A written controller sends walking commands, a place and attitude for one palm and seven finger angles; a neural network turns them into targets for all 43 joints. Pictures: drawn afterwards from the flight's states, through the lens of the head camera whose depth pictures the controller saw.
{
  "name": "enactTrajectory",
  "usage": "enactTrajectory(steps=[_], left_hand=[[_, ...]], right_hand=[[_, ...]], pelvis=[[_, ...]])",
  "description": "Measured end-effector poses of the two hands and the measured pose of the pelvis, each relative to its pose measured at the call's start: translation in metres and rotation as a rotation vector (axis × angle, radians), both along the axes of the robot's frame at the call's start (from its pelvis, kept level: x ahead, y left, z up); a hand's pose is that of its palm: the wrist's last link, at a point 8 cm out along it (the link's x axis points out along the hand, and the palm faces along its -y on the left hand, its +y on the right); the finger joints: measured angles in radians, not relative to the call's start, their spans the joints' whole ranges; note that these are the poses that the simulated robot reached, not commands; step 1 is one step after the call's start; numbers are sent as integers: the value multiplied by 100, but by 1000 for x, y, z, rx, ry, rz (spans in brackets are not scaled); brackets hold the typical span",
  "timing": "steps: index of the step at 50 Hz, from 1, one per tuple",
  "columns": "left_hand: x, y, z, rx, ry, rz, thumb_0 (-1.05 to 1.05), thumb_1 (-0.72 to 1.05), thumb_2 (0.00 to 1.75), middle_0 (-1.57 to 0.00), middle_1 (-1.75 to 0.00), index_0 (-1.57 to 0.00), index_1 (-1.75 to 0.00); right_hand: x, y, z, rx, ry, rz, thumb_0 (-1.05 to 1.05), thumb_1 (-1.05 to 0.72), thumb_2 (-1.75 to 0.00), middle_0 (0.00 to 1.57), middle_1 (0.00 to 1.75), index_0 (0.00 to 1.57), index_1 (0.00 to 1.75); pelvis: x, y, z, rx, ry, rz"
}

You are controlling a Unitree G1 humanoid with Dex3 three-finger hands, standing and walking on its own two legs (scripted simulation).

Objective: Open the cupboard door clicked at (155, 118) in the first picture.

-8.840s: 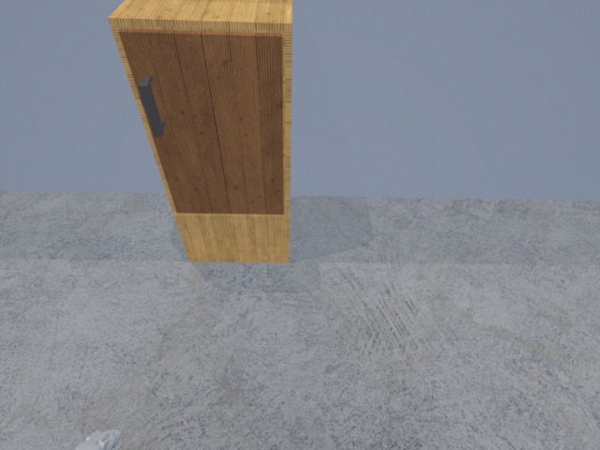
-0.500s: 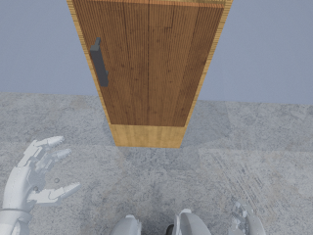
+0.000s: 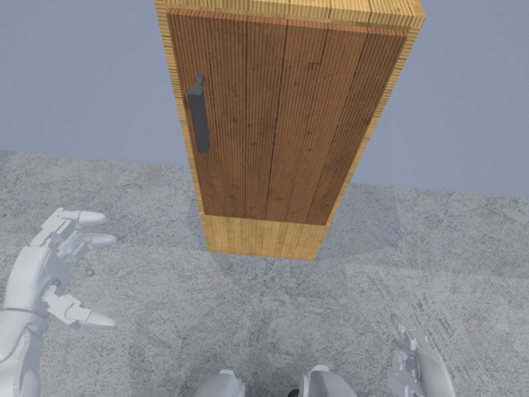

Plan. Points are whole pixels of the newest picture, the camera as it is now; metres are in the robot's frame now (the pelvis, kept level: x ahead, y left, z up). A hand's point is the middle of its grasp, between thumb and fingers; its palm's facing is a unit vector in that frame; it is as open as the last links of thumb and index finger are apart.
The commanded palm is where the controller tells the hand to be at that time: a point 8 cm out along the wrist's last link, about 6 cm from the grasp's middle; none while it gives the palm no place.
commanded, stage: raise the hand with hooked fingers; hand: left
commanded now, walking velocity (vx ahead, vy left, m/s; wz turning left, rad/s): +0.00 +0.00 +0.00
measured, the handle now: (202, 114) +0.59 +0.17 +0.04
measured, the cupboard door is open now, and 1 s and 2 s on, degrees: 0 0 0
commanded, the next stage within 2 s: move the hooked fingers beside the handle in 0.70 s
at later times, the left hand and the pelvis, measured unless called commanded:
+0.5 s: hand (93, 243) +0.30 +0.27 +0.05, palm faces +0.01 -1.00 -0.04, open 14.0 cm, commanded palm +0.28 +0.31 +0.06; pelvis +0.01 +0.00 +0.01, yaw -1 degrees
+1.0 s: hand (102, 234) +0.32 +0.26 +0.05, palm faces +0.00 -1.00 -0.02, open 14.0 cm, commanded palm +0.30 +0.30 +0.05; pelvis +0.00 -0.01 +0.00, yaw +0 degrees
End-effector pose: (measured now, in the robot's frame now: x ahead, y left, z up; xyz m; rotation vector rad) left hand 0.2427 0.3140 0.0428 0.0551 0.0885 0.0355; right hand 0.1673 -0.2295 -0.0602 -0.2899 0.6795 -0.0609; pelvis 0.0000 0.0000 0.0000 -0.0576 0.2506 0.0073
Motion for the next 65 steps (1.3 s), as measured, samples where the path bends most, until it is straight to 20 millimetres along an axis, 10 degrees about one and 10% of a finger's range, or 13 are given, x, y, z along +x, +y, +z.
enactTrajectory(steps=[15,44,65], left_hand=[[43,17,15,-10,-33,-29,-1,-50,30,-30,-119,-30,-120],[31,3,12,-18,-56,-18,-1,-50,30,-30,-120,-30,-120],[108,-13,11,-25,-40,-53,-1,-50,30,-30,-120,-30,-120]], right_hand=[[-21,-19,-5,-38,111,-57,1,-91,-90,21,30,20,30],[-17,-21,-5,-20,81,-35,1,-91,-90,21,30,20,30],[-66,-42,-19,-43,245,-146,1,-91,-90,21,30,20,30]], pelvis=[[9,0,6,0,16,-12],[3,-9,5,10,6,-10],[5,-11,3,19,53,-37]])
